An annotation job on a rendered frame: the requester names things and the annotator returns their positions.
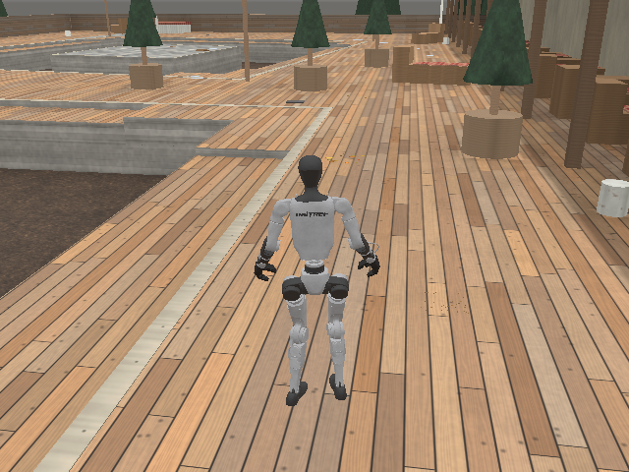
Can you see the robot right hand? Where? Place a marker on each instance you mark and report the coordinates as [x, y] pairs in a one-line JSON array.
[[375, 266]]

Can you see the robot head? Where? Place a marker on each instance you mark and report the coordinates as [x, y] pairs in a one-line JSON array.
[[310, 169]]

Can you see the robot left forearm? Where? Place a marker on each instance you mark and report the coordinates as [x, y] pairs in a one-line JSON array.
[[264, 256]]

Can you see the left robot foot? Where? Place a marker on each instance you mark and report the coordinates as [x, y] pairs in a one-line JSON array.
[[293, 398]]

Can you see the robot left hand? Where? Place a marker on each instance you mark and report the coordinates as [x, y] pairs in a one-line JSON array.
[[258, 271]]

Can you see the robot right forearm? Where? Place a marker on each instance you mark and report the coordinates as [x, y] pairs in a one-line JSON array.
[[366, 252]]

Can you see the right robot upper arm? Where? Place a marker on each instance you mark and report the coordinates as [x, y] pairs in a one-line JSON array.
[[343, 206]]

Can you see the left robot upper arm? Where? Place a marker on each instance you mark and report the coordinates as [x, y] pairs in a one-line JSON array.
[[281, 208]]

